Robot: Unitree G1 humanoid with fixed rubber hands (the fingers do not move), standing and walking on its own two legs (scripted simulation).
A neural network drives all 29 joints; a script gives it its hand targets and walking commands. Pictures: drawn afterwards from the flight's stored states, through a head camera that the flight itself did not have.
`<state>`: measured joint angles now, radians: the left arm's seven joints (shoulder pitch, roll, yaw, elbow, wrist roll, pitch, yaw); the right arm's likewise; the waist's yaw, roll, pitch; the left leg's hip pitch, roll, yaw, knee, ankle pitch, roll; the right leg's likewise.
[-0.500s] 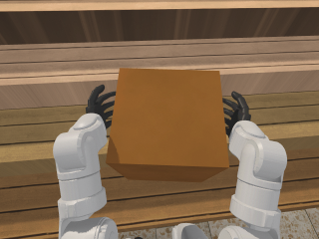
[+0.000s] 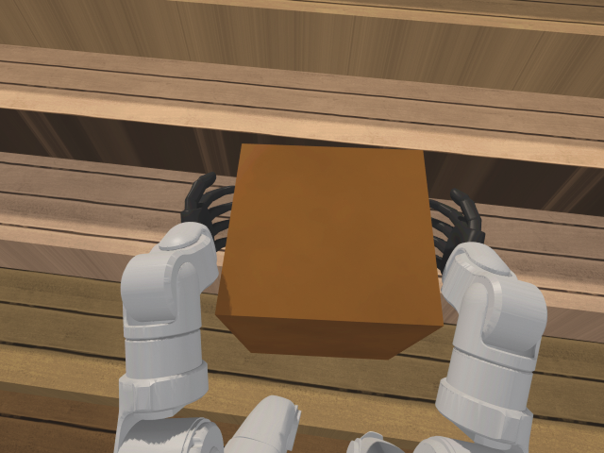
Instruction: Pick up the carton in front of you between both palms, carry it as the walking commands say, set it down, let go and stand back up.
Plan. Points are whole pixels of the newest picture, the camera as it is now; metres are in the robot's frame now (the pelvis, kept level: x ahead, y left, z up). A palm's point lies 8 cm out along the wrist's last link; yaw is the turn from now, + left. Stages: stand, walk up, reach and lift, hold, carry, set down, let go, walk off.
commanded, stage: carry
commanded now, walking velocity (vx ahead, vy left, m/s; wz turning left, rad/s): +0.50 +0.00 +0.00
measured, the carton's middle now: (324, 266) +0.36 +0.04 +0.03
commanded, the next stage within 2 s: none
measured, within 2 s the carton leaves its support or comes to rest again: neither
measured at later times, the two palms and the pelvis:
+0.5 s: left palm out of the picture +0.68 +0.09 +0.32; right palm out of the picture +0.62 -0.21 +0.32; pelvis +0.30 +0.01 +0.17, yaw -3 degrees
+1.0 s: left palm out of the picture +0.95 +0.10 +0.44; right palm out of the picture +0.98 -0.21 +0.44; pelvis +0.61 -0.10 +0.33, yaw -1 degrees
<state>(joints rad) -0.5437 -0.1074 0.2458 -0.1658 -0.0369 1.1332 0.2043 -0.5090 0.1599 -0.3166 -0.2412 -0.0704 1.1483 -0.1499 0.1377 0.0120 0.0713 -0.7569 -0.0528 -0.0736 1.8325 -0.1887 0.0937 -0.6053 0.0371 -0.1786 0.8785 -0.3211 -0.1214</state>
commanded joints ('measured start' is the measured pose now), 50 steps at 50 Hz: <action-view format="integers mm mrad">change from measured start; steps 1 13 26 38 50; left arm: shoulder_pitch -731 -721 -820 -857 -990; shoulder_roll -831 -556 -631 -757 -994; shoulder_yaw -751 -448 -324 -431 -746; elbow -119 36 68 200 -144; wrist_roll -351 -234 12 -46 -409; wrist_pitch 1 164 121 164 16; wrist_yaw -149 -83 -66 -61 -134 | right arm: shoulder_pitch -614 -776 -1156 -885 -835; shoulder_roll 603 495 918 771 681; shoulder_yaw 623 563 777 508 546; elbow -52 97 41 263 -70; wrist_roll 138 197 533 308 143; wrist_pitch -20 160 80 122 22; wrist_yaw -6 -90 58 69 13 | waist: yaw -72 -103 -187 -183 -51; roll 10 -144 -105 201 -62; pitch -531 -315 -508 -239 -695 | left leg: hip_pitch -248 -141 645 572 -132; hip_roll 73 50 266 241 36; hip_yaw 59 379 -363 31 -87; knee -45 -303 -1414 -1836 132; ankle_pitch -116 -209 -128 48 45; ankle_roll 9 67 133 124 41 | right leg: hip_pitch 636 431 -303 -575 635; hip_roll -280 -137 -41 -157 -291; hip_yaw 528 43 288 -9 723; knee -443 -816 998 861 -374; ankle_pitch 301 891 192 -106 130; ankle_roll -125 -62 -10 10 -144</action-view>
